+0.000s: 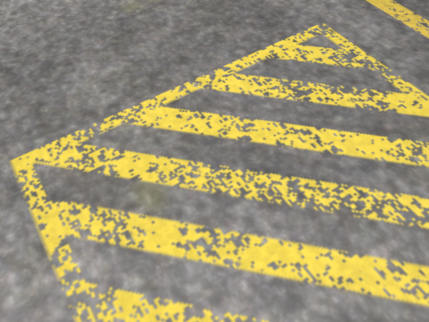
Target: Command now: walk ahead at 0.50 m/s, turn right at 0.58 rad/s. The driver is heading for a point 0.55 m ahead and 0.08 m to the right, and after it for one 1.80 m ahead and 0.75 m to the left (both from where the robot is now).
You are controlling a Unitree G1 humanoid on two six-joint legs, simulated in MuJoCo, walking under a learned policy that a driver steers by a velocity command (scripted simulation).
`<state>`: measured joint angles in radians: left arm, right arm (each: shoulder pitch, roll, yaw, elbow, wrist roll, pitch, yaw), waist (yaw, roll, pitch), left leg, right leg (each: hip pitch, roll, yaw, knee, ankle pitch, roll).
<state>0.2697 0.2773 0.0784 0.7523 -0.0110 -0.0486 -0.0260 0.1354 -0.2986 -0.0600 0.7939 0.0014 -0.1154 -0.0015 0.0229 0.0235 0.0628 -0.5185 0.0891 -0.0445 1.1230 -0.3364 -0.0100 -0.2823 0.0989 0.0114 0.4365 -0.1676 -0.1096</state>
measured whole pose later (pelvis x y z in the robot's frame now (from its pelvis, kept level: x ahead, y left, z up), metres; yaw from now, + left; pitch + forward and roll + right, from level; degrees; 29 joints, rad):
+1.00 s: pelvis +0.51 -0.11 +0.00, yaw -18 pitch +1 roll -1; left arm 0.24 0.25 0.06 0.73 0.01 -0.08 -0.02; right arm 0.26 -0.32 -0.06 0.85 0.03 -0.05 0.01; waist 0.00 0.05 0.04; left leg -0.52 0.10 -0.04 1.15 -0.32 0.00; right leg -0.24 0.00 -0.11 0.41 -0.19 -0.04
